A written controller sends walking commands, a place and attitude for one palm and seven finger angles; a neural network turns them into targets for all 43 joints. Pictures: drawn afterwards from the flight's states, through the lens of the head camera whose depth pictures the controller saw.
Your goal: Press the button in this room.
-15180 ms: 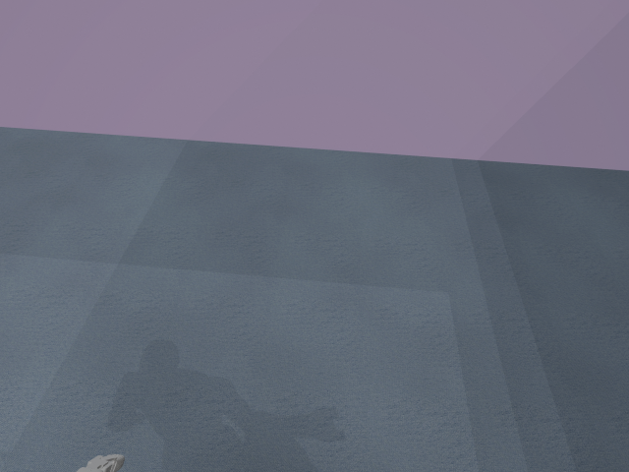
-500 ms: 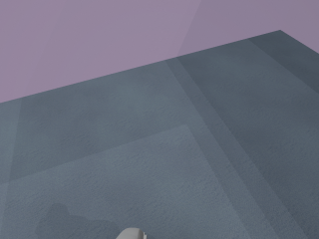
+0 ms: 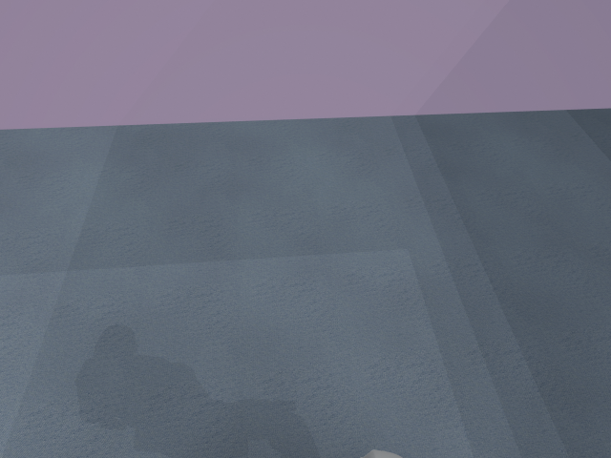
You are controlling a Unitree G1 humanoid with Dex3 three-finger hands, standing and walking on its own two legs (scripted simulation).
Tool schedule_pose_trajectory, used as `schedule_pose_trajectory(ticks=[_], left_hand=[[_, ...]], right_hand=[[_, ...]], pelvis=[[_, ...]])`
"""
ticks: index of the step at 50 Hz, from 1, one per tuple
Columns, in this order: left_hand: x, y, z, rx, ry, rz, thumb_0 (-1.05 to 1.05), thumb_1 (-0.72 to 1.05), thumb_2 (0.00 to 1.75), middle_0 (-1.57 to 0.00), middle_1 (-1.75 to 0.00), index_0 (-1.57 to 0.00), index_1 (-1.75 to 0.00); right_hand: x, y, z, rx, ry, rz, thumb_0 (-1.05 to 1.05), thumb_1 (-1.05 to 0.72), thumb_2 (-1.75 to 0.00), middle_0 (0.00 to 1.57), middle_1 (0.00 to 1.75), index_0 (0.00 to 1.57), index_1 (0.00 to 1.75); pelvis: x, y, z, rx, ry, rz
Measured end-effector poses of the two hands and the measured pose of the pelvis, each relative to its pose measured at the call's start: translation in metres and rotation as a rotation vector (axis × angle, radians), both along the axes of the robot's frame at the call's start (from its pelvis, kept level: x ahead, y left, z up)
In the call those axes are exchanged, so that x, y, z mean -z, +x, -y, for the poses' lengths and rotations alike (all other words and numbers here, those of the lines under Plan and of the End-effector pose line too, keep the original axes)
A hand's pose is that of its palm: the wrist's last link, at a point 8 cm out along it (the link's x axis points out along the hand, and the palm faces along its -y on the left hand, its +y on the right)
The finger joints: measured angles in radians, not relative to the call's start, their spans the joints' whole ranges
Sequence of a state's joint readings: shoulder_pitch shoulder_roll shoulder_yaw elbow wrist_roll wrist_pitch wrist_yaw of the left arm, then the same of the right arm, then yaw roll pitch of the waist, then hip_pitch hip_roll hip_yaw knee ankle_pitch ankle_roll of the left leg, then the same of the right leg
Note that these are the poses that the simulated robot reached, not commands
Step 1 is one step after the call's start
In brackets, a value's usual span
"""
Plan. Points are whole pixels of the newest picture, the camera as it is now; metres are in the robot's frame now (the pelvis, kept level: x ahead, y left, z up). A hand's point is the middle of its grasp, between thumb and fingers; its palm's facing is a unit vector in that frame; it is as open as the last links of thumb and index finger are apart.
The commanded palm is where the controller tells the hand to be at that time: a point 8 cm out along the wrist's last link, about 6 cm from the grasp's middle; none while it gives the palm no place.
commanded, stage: turn or walk to find it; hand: left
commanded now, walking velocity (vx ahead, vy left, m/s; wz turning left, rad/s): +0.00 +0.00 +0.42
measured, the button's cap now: out of the picture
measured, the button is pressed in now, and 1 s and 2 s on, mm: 0 0 0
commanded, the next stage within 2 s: stand and wait in 0.78 s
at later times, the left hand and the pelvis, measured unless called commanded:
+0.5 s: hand out of the picture -0.01 +0.17 -0.17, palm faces +0.26 -0.94 -0.24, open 7.4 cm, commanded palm none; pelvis +0.00 -0.03 +0.00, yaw +14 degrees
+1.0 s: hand out of the picture +0.00 +0.18 -0.16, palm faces +0.36 -0.89 -0.27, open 7.4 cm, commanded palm none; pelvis +0.00 -0.03 -0.01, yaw +20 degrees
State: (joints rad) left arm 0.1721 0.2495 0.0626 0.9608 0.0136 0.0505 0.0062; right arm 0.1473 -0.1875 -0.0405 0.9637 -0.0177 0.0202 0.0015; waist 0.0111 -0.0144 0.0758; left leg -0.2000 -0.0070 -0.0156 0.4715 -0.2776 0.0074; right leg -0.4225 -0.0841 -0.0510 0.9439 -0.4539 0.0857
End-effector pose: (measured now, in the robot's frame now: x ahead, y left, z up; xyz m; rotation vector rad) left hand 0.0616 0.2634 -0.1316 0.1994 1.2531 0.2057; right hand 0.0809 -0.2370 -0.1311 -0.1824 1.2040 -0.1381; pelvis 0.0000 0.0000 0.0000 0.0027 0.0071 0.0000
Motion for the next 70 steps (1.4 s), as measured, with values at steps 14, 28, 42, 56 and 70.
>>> schedule_pose_trajectory(ticks=[14, 28, 42, 56, 70], left_hand=[[-0.019, -0.014, 0.056, -0.072, 0.032, 0.085, 0.01, 0.90, 0.89, -0.20, -0.30, -0.20, -0.30], [0.014, -0.113, 0.040, -0.282, -0.038, -0.063, 0.01, 0.90, 0.89, -0.20, -0.30, -0.21, -0.30], [0.002, -0.117, 0.007, -0.378, -0.011, 0.004, 0.01, 0.91, 0.89, -0.20, -0.30, -0.20, -0.30], [-0.006, -0.098, 0.077, -0.319, -0.021, -0.009, 0.01, 0.92, 0.89, -0.20, -0.30, -0.20, -0.30], [0.015, -0.129, 0.053, -0.262, -0.053, -0.111, 0.01, 0.91, 0.89, -0.20, -0.30, -0.20, -0.30]], right_hand=[[0.025, -0.003, 0.048, -0.058, 0.042, -0.099, 0.01, -0.91, -0.90, 0.20, 0.30, 0.20, 0.30], [0.010, 0.045, 0.008, -0.257, -0.025, -0.074, 0.01, -0.91, -0.90, 0.20, 0.30, 0.20, 0.30], [-0.004, 0.065, -0.036, -0.374, -0.010, 0.004, 0.00, -0.91, -0.90, 0.20, 0.30, 0.21, 0.30], [0.024, 0.034, 0.013, -0.263, 0.051, -0.092, 0.01, -0.91, -0.90, 0.20, 0.30, 0.20, 0.30], [0.005, 0.003, 0.037, -0.165, -0.066, -0.032, 0.01, -0.91, -0.90, 0.20, 0.30, 0.20, 0.30]], pelvis=[[0.002, 0.000, 0.040, -0.138, 0.033, 0.014], [0.008, -0.008, 0.021, -0.276, 0.008, 0.004], [-0.001, -0.014, 0.008, -0.374, -0.004, 0.014], [0.001, 0.000, 0.046, -0.313, 0.037, 0.031], [0.007, -0.030, 0.037, -0.193, 0.003, 0.000]])
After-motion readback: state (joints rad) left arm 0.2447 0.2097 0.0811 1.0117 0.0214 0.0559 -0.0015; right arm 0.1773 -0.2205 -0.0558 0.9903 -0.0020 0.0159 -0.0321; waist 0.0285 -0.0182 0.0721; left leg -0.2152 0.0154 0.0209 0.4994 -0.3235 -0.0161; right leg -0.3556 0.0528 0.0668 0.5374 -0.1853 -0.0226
